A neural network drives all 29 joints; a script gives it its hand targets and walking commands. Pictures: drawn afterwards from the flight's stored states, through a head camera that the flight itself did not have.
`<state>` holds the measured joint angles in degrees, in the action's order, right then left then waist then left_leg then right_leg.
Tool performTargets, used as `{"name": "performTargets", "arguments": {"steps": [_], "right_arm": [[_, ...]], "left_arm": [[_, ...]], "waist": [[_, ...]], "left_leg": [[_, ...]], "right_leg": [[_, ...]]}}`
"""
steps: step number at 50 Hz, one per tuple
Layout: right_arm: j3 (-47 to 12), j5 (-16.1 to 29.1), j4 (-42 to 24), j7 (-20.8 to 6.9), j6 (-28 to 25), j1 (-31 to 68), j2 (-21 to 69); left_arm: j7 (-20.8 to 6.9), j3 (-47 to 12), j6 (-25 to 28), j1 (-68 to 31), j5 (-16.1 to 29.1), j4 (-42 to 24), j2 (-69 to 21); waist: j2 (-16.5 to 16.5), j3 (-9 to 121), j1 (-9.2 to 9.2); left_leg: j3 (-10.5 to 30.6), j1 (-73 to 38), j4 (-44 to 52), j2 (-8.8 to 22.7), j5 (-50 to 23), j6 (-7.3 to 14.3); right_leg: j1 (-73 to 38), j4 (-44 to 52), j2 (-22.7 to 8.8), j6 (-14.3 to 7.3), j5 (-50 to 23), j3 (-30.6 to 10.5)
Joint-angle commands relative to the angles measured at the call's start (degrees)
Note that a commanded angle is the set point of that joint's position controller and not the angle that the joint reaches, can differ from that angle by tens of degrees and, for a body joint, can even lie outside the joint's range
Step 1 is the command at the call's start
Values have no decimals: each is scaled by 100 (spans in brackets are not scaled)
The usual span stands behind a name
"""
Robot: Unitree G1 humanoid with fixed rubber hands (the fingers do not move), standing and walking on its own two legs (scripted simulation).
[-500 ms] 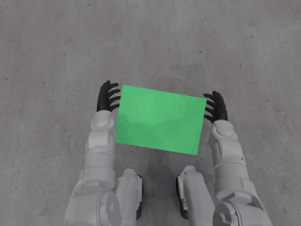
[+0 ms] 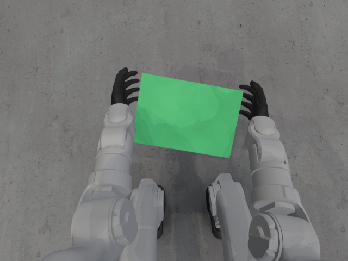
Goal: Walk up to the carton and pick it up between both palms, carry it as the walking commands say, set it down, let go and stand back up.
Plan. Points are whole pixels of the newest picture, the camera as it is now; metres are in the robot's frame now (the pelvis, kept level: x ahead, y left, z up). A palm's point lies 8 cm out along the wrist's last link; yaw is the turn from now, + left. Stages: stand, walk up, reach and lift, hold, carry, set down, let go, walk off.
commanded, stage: set down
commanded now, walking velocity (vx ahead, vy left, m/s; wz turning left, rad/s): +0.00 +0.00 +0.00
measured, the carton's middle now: (183, 114) +0.46 -0.03 -0.21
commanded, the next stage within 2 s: none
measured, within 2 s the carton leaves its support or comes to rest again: neither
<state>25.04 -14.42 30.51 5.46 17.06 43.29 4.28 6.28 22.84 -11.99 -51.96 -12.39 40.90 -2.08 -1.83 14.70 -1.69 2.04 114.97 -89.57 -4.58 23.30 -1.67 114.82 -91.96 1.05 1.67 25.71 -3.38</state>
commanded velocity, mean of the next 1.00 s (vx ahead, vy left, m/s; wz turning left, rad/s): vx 0.00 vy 0.00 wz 0.00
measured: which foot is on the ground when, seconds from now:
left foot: down 0.00-1.00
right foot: down 0.00-1.00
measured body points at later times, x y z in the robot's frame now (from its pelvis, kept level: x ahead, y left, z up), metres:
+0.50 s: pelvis -0.01 +0.00 -0.06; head +0.30 -0.02 +0.27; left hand +0.50 +0.11 -0.18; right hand +0.44 -0.20 -0.20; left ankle +0.12 +0.12 -0.49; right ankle +0.10 -0.13 -0.49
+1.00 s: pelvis -0.02 +0.00 -0.11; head +0.33 -0.02 +0.18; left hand +0.51 +0.11 -0.27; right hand +0.46 -0.21 -0.28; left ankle +0.12 +0.12 -0.49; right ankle +0.10 -0.13 -0.49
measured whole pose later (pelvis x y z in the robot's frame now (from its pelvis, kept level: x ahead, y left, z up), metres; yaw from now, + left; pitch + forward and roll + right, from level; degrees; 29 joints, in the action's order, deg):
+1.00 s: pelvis -0.02 +0.00 -0.11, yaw -1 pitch +49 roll +1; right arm 25.0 -11.7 39.6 5.1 14.0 61.6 -4.1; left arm 8.3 17.3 -9.4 -69.1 -7.7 50.9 6.5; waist -2.3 -1.0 -2.4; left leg 2.6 133.5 -109.9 -5.8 25.1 -3.1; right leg 132.7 -111.9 1.8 1.9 27.8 -2.5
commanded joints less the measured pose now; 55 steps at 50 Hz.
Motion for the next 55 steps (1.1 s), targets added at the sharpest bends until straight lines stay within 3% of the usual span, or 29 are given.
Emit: {"name": "performTargets", "arguments": {"steps": [1, 3, 5, 7, 8, 9, 10, 11, 12, 13, 16, 17, 18, 20, 23, 24, 26, 27, 29, 30, 32, 36, 37, 38, 39, 41, 47, 48, 55], "right_arm": [[-3178, 1100, 127, -1532, -583, 4414, 4331], [-3102, 1027, 362, -1521, -553, 4212, 4404], [-3191, 1110, 260, -1480, -605, 4203, 4370], [-3032, 970, 200, -1463, -646, 4445, 4179], [-3030, 1053, 251, -1454, -644, 4448, 4094], [-3145, 1089, 110, -1462, -656, 4538, 4133], [-3120, 1048, 228, -1458, -634, 4534, 4030], [-3085, 1011, 400, -1432, -638, 4388, 3990], [-3173, 1217, 112, -1427, -684, 4728, 4059], [-3002, 1023, 529, -1450, -613, 4332, 3952], [-2920, 1098, 474, -1508, -639, 4604, 3947], [-3216, 1196, 243, -1465, -690, 4646, 4012], [-3333, 1388, -14, -1479, -763, 4825, 3929], [-3183, 1309, 394, -1463, -742, 4633, 3838], [-3191, 1324, 321, -1419, -762, 4794, 3678], [-3119, 1333, 316, -1438, -782, 4944, 3615], [-3028, 1221, 491, -1423, -780, 4964, 3466], [-3030, 1324, 433, -1478, -748, 5083, 3552], [-3108, 1361, 358, -1448, -804, 5081, 3458], [-3130, 1483, 408, -1454, -817, 5280, 3470], [-3231, 1584, 268, -1468, -841, 5316, 3563], [-3062, 1441, 572, -1464, -857, 5394, 3343], [-3020, 1460, 572, -1504, -824, 5306, 3388], [-3062, 1460, 822, -1481, -804, 5246, 3388], [-2977, 1500, 614, -1475, -847, 5458, 3247], [-3121, 1540, 571, -1439, -896, 5699, 3168], [-2947, 1515, 826, -1382, -981, 5731, 2743], [-2929, 1567, 879, -1376, -1001, 5833, 2715], [-2762, 1683, 1554, -1581, -903, 5366, 3142]], "left_arm": [[-1473, -2700, 63, -2993, 735, 430, -5125], [-1484, -2769, 115, -3168, 798, 289, -5206], [-1458, -2837, 160, -3184, 834, 209, -5039], [-1516, -2565, 138, -3061, 757, 639, -5006], [-1465, -2578, 148, -3183, 737, 485, -4992], [-1477, -2716, 152, -3232, 791, 471, -4972], [-1472, -2595, 162, -3198, 858, 509, -4968], [-1470, -2638, 172, -3278, 878, 486, -5038], [-1447, -2751, 199, -3423, 877, 339, -4957], [-1447, -2753, 190, -3534, 906, 336, -4824], [-1392, -2727, 186, -3686, 850, 398, -4767], [-1377, -2924, 285, -3775, 1087, 81, -4891], [-1333, -3132, 282, -3866, 1134, 83, -4847], [-1317, -3047, 282, -3816, 1119, 315, -4790], [-1275, -3152, 296, -4004, 1298, 130, -4956], [-1293, -3148, 247, -4098, 1284, 272, -4953], [-1301, -2957, 261, -4087, 1271, 430, -4744], [-1289, -2979, 240, -4219, 1205, 303, -4653], [-1251, -3063, 314, -4247, 1295, 259, -4612], [-1242, -2938, 272, -4016, 1229, 591, -4600], [-1225, -2900, 315, -3999, 1174, 522, -4541], [-1281, -2829, 362, -4181, 1307, 797, -4436], [-1298, -2808, 331, -4164, 1262, 693, -4378], [-1311, -2800, 401, -4268, 1328, 638, -4326], [-1292, -2839, 353, -4356, 1320, 671, -4309], [-1296, -2789, 444, -4443, 1442, 677, -4298], [-1195, -3022, 506, -4973, 1697, 676, -4007], [-1213, -2893, 515, -4900, 1664, 815, -3944], [-1173, -2864, 642, -5023, 1662, 592, -3636]], "waist": [[-11, 4946, -100], [114, 4990, -332], [-114, 5101, -146], [210, 4643, -280], [-45, 4985, -116], [-31, 4805, -185], [293, 4949, -261], [203, 5003, -329], [-42, 5116, -173], [-31, 4843, -278], [-139, 4941, -147], [130, 5213, -253], [-148, 5416, -219], [58, 5257, -359], [-74, 5297, -494], [-282, 5038, -450], [34, 4731, -486], [-175, 4841, -345], [121, 5076, -490], [-36, 4912, -251], [-100, 5108, -129], [197, 4731, -375], [-92, 4612, -355], [209, 4640, -272], [-185, 4562, -343], [275, 4609, -345], [-18, 4352, -585], [-78, 4115, -385], [262, 4123, -206]], "left_leg": [[-356, -2461, 49, -575, -244, 89], [-413, -2323, -134, -610, -351, 75], [-480, -2168, -202, -612, -288, 43], [-424, -1883, -194, -617, -157, 70], [-455, -1983, -233, -592, -167, 67], [-501, -1830, -308, -610, -180, 54], [-370, -1996, -324, -576, -175, 79], [-417, -1869, -422, -600, -279, 28], [-463, -2048, -407, -568, -286, 43], [-454, -1936, -430, -597, -130, 27], [-484, -1940, -475, -559, -83, 26], [-475, -1825, -652, -603, -338, 22], [-518, -2052, -761, -588, -639, -19], [-443, -2048, -829, -568, -481, 10], [-474, -1972, -959, -572, -416, -63], [-490, -1912, -898, -578, -329, -57], [-461, -1513, -985, -581, -52, -42], [-484, -1792, -947, -539, -181, -39], [-436, -1852, -1141, -549, -400, -46], [-508, -1785, -1152, -540, -221, -24], [-571, -1781, -1318, -521, -549, -7], [-460, -1388, -1395, -527, -251, 26], [-507, -1311, -1447, -510, -375, 4], [-568, -1124, -1553, -516, -331, -3], [-558, -1226, -1522, -506, -170, 6], [-542, -1093, -1649, -513, -259, 15], [-492, -1163, -1871, -456, -200, -58], [-552, -1052, -1886, -475, -215, -42], [-547, -1071, -2114, -401, -346, 26]], "right_leg": [[-2383, 351, 708, 14, -622, 608], [-2359, 334, 727, 50, -729, 623], [-2537, 256, 711, 23, -824, 556], [-2242, 227, 705, 47, -635, 640], [-2378, 139, 718, 20, -641, 607], [-2316, 139, 693, 13, -693, 568], [-2192, 39, 691, 53, -617, 697], [-2275, 25, 673, 47, -734, 670], [-2182, -28, 707, 34, -706, 636], [-2002, -42, 687, 0, -561, 651], [-1837, -191, 692, -23, -512, 671], [-2150, -251, 686, 20, -833, 681], [-2047, -387, 665, 15, -1103, 684], [-1934, -455, 646, 28, -902, 745], [-1957, -557, 645, 7, -874, 715], [-1791, -596, 629, -55, -793, 680], [-1672, -620, 592, -28, -594, 723], [-1590, -692, 607, -19, -673, 715], [-1687, -783, 602, 6, -845, 793], [-1590, -773, 597, -14, -603, 738], [-1773, -859, 602, 3, -1004, 669], [-1550, -1054, 549, 37, -798, 771], [-1513, -1036, 554, -6, -959, 668], [-1644, -1055, 550, 25, -905, 674], [-1507, -1067, 546, -15, -721, 623], [-1656, -1167, 524, 26, -824, 698], [-1393, -1390, 476, -23, -727, 726], [-1368, -1371, 443, -81, -714, 640], [-1210, -1627, 473, -11, -823, 675]]}}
